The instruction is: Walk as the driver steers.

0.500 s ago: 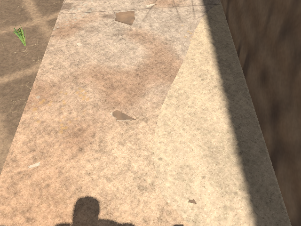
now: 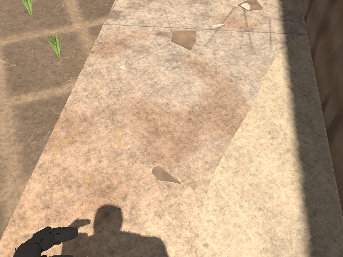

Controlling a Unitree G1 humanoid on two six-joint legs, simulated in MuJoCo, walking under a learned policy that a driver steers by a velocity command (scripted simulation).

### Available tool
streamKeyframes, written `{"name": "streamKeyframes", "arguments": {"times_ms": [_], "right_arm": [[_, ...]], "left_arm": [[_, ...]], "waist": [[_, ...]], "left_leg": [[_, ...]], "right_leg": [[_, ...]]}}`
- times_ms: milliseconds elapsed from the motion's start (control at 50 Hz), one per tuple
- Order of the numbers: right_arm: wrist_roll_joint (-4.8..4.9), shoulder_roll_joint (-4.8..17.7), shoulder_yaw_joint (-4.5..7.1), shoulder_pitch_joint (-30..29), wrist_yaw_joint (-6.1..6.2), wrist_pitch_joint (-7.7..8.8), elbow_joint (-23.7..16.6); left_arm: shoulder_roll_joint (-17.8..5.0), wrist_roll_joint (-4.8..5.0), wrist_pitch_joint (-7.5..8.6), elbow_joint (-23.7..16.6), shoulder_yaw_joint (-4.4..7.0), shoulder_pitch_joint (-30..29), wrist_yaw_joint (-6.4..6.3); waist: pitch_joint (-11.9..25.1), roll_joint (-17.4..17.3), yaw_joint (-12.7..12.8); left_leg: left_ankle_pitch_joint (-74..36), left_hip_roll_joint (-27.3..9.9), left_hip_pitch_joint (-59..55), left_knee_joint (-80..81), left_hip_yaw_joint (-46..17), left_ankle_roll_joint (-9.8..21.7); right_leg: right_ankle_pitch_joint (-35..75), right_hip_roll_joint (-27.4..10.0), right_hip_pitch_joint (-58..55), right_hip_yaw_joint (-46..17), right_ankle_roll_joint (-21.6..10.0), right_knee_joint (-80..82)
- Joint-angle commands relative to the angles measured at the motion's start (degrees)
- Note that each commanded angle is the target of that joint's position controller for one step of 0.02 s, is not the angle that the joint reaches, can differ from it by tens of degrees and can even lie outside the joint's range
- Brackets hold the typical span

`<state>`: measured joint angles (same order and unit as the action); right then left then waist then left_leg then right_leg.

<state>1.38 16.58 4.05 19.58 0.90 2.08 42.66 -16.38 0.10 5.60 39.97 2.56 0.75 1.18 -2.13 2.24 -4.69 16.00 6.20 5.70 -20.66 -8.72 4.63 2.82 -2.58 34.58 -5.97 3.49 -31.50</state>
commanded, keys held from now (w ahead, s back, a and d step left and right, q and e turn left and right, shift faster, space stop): w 0.20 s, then w+e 0.14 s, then e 0.66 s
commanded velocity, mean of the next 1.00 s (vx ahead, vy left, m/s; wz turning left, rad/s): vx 0.28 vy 0.00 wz -0.20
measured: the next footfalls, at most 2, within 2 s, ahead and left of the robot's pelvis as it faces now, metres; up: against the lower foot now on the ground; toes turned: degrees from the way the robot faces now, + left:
right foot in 0.10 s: +0.24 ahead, -0.14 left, +0.00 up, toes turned +7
left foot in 0.54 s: +0.47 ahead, +0.10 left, +0.00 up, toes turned -5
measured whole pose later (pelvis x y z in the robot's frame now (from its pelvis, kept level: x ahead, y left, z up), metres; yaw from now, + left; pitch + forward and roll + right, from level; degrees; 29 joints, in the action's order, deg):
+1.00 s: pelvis +0.37 -0.03 -0.01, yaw -18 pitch +1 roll +2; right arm 0.2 17.9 4.2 6.7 0.7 -0.4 45.4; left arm -18.3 0.5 -3.7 38.6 4.4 10.0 0.1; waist -3.0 -0.6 -0.5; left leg 16.7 -5.6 17.6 -32.9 10.9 -1.8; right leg -15.7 -1.9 18.7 1.1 -1.4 -33.9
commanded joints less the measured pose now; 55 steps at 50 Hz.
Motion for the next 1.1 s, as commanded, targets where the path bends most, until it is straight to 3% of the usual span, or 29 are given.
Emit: {"name": "streamKeyframes", "arguments": {"times_ms": [20,80,100,120,140,160,180,200,220,260,340,440,520,540,560,580,600,620,640,680,780,860,960,980,1000,1020,1040,1060,1100], "right_arm": [[0.18,9.0,2.47,1.46,0.66,0.12,-2.16],[-0.42,7.83,2.06,0.67,0.54,-0.29,-1.56],[-0.93,5.66,1.2,0.63,0.26,-0.26,-1.97],[-1.89,3.2,0.14,4.12,0.28,-0.11,-2.75],[0.42,1.23,-0.53,11.25,0.13,0.61,-2.76],[1.01,7.16,0.46,7.5,0.27,0.89,-1.73],[0.75,9.08,0.98,0.28,0.26,0.95,-2.83],[-0.02,8.35,0.79,-3.28,0.29,1.04,-3.57],[-1.05,7.44,0.81,-5.32,0.07,1.42,-4.35],[-1.3,5.26,0.53,-5.05,-0.46,1.96,-4.65],[-1.77,1.71,-0.91,-11.11,-0.81,2.42,-7.01],[-1.49,2.88,-0.75,-17.28,-1.35,2.99,-8.09],[-2.06,6.17,0.83,-12.37,-0.92,3.07,-6.78],[-2.87,8.53,1.5,-8.71,-0.43,3.24,-6.39],[-3.83,12.39,2.13,-3.82,0.26,2.69,-6.41],[-3.44,11.21,1.72,-4.23,-0.2,1.27,-6.91],[-2.26,8.21,1.14,-6.57,-0.58,0.4,-7.29],[-1.75,5.53,0.37,-9.34,-0.54,0.05,-7.57],[-1.85,4.64,-0.06,-12.55,-0.64,-0.13,-7.28],[-2.9,5.53,0.24,-16.42,-0.66,-0.18,-6.54],[-2.68,6.38,0.93,-16.95,0.54,0.08,-4.25],[-2.03,8.84,1.74,-16.96,0.54,-0.92,-3.05],[0.24,9.71,2.24,-15.31,0.14,-1.91,-0.73],[-0.21,7.53,1.78,-12.07,-0.06,-2.09,0.69],[-3.25,4.11,0.73,-10.88,-0.5,-2.08,-1.1],[-3.07,6.04,1.29,-17.3,0.17,-2.02,-2.99],[-1.8,7.63,1.88,-18.52,0.49,-2.22,-2.95],[-1.21,7.57,2.11,-16.84,0.85,-2.44,-2.2],[-2.03,8.08,2.58,-15.01,1.62,-2.72,-0.71]], "left_arm": [[-6.07,0.15,1.66,-4.22,1.5,-4.45,0.58],[-7.8,-0.54,2.56,-1.5,2.52,3.09,0.41],[-9.67,-1.25,2.9,-0.04,3.29,9.42,0.15],[-13.5,-1.8,2.9,0.78,4.16,17.45,-0.01],[-15.64,-1.17,1.97,4.14,4.99,22.19,0.76],[-9.98,0.62,1.9,3.28,3.6,20.07,0.91],[-7.29,0.48,1.55,2.7,2.76,16.6,0.6],[-6.58,-0.27,1.22,2.4,2.23,14.01,0.46],[-5.8,-0.56,1.01,2.89,1.83,12.85,0.36],[-4.76,-0.6,0.97,3.6,1.18,13.24,0.15],[-8.17,1.02,0.48,5.2,2.01,15.48,-0.74],[-9.97,1.54,-1.25,7.59,2.53,19.42,-1.47],[-9.8,1.8,-2.94,6.41,2.85,16.65,-2.43],[-7.43,1.16,-2.86,5.22,2.31,16.47,-2.5],[-3.29,-0.53,-2.76,3.78,1.06,19.34,-2.45],[-2.8,0.66,-3.06,4.65,0.52,29.7,-2.49],[-7.64,1.5,-4.06,5.95,1.89,29.67,-2.72],[-9.03,1.74,-5.14,5.12,2.61,24.49,-3.08],[-8.6,1.57,-6.38,4.91,2.9,22.52,-3.57],[-7.48,0.91,-8.26,3.83,3.18,21.9,-4.09],[-4.92,0.44,-8.56,0.07,2.75,16.83,-3.21],[-5.67,0.51,-8.74,-2.19,2.55,13.3,-1.68],[-7.44,0.3,-9.16,-2.81,3.6,14.57,-0.49],[-10.2,0.11,-9.11,-2.62,4.56,16.25,-1.02],[-17.49,0.16,-9.08,-4.04,6.09,16.67,-2.3],[-17.22,-1.76,-7.91,-5.48,5.62,16.46,-1.81],[-15.21,-2.08,-6.68,-5.31,5.06,15.22,-1.44],[-13.91,-1.13,-5.91,-5.46,4.85,12.19,-1.59],[-11.31,0.31,-5.94,-6.33,3.9,8.3,-2.18]], "waist": [[1.37,-7.88,0.82],[2.99,-9.79,4.88],[8.54,-8.26,7.81],[17.29,0.73,9.32],[20.96,19.4,6.89],[14.66,9.99,8.45],[7.43,4.54,9.45],[3.57,0.91,8.57],[1.32,0.65,7.47],[1.88,3.22,5.93],[0.9,2.48,6.58],[2.24,3.23,7.78],[5.16,4.06,3.21],[8.61,1.23,1.58],[16.06,-10.66,1.33],[24.43,-21.1,4.53],[20.62,-15.08,4.46],[13.94,-11.0,4.18],[10.26,-8.57,5.07],[6.42,-10.57,6.88],[6.82,-9.19,6.15],[7.21,-8.93,5.27],[6.86,-7.81,6.98],[6.48,-1.99,6.85],[6.41,16.68,4.23],[7.17,13.64,8.51],[6.91,7.68,8.06],[6.23,5.59,6.1],[6.53,4.36,4.43]], "left_leg": [[-9.76,-14.13,1.65,2.49,-11.97,6.85],[-20.04,-13.69,-1.29,-4.93,-12.5,5.0],[-22.74,-10.62,1.08,-14.5,-10.07,3.39],[-10.1,-5.54,11.49,-31.28,-5.52,0.7],[16.94,0.72,29.53,-46.89,-1.44,-2.69],[15.47,-2.93,35.96,-52.32,-4.26,-2.8],[10.17,-4.89,37.39,-52.48,-2.63,-2.75],[6.36,-6.98,36.07,-50.81,-0.51,-2.91],[3.35,-9.04,35.13,-47.03,0.99,-3.06],[1.12,-10.48,31.05,-41.81,2.79,-3.67],[-2.76,-10.15,29.25,-25.78,5.59,-6.36],[-17.61,-4.8,18.06,-11.51,6.41,-6.86],[-21.75,-5.91,6.48,-3.77,4.42,-3.59],[-29.42,-10.37,-1.84,-2.77,1.88,-1.47],[-50.47,-23.58,-16.03,-6.96,-8.37,2.98],[-48.71,-33.8,-21.7,-6.98,-21.06,11.05],[-34.65,-31.11,-15.61,-3.09,-20.88,10.74],[-26.04,-27.46,-10.11,-1.37,-14.68,8.63],[-21.83,-24.89,-4.06,0.65,-10.18,7.61],[-18.19,-21.89,6.73,4.62,-3.3,7.7],[-18.48,-22.66,7.29,6.72,3.86,9.73],[-18.11,-24.08,6.6,6.32,6.98,9.36],[-13.47,-22.93,6.01,-2.76,11.1,3.2],[-6.95,-19.47,10.72,-10.59,14.83,-1.38],[16.12,-10.49,26.28,-28.87,20.67,-8.08],[23.11,-5.76,32.32,-39.96,10.72,-8.86],[19.24,-7.02,32.97,-44.43,7.06,-8.0],[14.1,-7.78,33.46,-44.32,5.97,-7.37],[8.13,-8.06,31.81,-43.76,5.28,-7.95]], "right_leg": [[-0.05,1.9,-6.86,0.85,-1.16,3.55],[-5.07,2.71,-15.38,3.48,-4.75,6.53],[-4.67,-0.28,-26.35,1.32,-7.44,5.58],[-5.81,-10.41,-43.13,-11.23,-12.51,3.66],[-22.44,-19.78,-54.93,-37.73,-20.72,12.92],[-34.65,-19.24,-51.52,-38.99,-18.99,15.95],[-31.69,-16.95,-44.5,-29.96,-16.78,16.45],[-24.14,-14.43,-38.01,-23.13,-15.88,17.3],[-18.04,-12.22,-33.78,-19.36,-15.96,18.34],[-9.85,-9.16,-30.62,-15.0,-16.12,19.89],[-2.83,-8.02,-27.61,-10.14,-17.51,21.94],[14.03,-5.53,-24.96,-5.81,-13.53,16.32],[8.15,-3.89,-24.2,-8.74,-8.96,6.07],[2.15,-0.4,-20.49,-7.72,-6.81,-1.55],[-24.41,5.07,-10.23,-2.87,-3.81,-17.91],[-46.55,6.77,-2.98,-1.16,-2.32,-30.61],[-42.35,3.59,-0.39,-1.7,-1.13,-36.43],[-38.51,2.07,2.33,0.27,-0.27,-38.47],[-35.43,0.53,1.96,0.98,0.67,-38.09],[-30.33,-0.73,-3.26,2.46,1.81,-37.09],[-23.33,-2.33,-6.35,3.88,1.24,-25.65],[-20.84,-2.05,-11.5,6.18,-0.37,-16.62],[-13.92,1.19,-21.68,9.18,-5.21,1.53],[-5.05,-0.78,-27.33,3.98,-7.76,7.8],[15.47,-15.74,-35.4,-16.53,-15.3,9.76],[13.33,-19.71,-30.72,-23.71,-23.56,12.32],[10.23,-16.72,-29.83,-18.84,-22.27,12.89],[7.2,-13.81,-29.35,-15.06,-19.11,12.38],[6.68,-11.02,-27.92,-12.07,-16.19,11.9]]}}
Velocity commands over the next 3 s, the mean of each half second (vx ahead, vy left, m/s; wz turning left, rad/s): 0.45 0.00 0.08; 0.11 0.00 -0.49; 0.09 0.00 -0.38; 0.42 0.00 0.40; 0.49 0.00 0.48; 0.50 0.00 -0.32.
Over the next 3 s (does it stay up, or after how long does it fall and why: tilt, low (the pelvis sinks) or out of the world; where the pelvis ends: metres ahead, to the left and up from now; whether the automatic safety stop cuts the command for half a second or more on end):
stays up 1.18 -0.18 -0.01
